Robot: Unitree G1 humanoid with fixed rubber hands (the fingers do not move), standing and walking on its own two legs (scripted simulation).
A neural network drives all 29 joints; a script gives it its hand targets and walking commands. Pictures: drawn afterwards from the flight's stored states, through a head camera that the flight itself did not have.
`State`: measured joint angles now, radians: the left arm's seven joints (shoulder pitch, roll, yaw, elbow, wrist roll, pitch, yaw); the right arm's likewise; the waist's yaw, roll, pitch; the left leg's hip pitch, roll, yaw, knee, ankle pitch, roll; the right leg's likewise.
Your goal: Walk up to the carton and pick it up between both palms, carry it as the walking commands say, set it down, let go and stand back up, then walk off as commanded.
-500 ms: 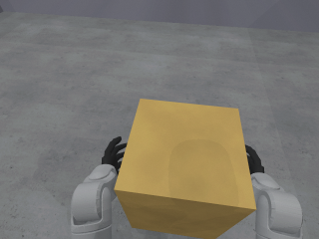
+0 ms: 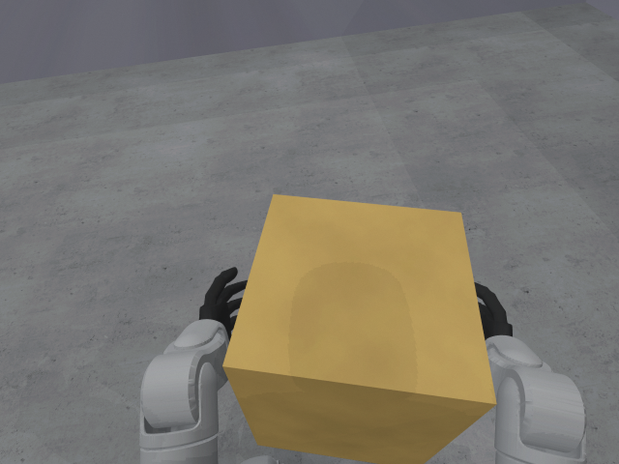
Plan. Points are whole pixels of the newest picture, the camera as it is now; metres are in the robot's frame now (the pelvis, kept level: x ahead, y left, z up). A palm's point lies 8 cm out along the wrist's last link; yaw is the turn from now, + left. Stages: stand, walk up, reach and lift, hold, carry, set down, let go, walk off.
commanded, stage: carry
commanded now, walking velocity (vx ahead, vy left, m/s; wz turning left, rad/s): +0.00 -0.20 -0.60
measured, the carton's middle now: (349, 340) +0.28 -0.01 +0.01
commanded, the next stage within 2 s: none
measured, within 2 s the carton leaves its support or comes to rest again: neither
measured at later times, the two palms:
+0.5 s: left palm (415, 356) +0.23 -0.08 +0.09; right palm out of the picture +0.12 -0.38 +0.07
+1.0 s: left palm out of the picture +0.12 -0.19 +0.10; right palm out of the picture +0.00 -0.49 +0.10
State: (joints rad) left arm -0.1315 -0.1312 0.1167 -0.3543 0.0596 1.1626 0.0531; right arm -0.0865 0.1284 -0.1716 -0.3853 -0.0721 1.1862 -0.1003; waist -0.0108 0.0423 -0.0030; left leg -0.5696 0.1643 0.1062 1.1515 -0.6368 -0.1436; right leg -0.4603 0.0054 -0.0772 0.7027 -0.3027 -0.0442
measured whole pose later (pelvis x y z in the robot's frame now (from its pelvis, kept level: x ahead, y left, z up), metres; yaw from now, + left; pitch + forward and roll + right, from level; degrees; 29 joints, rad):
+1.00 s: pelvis -0.17 -0.25 +0.02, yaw -24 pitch +3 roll +1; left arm -0.07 -0.13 0.14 -0.42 0.06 1.19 0.06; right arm -0.07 0.13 -0.12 -0.35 -0.08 1.17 -0.08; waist 0.02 -0.05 -0.10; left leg -0.30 0.04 0.13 0.55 -0.29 0.00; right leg -0.50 0.05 -0.04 0.79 -0.34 0.01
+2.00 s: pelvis -0.31 -0.22 +0.01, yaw -31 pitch +0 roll -1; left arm -0.12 -0.13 0.17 -0.32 0.08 1.18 0.04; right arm -0.11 0.13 -0.14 -0.28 -0.09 1.19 -0.10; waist -0.03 -0.01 -0.06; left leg -0.32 -0.02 0.09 0.63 -0.33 0.10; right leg -0.55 -0.01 -0.16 0.66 -0.30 0.03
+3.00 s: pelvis -0.29 -0.26 +0.01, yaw -32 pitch +4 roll +0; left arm -0.11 -0.13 0.14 -0.33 0.07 1.13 0.04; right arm -0.10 0.13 -0.15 -0.30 -0.08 1.15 -0.08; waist -0.01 0.00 -0.09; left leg -0.31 0.03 0.14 0.57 -0.33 0.03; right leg -0.21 -0.06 -0.11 0.54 -0.39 0.02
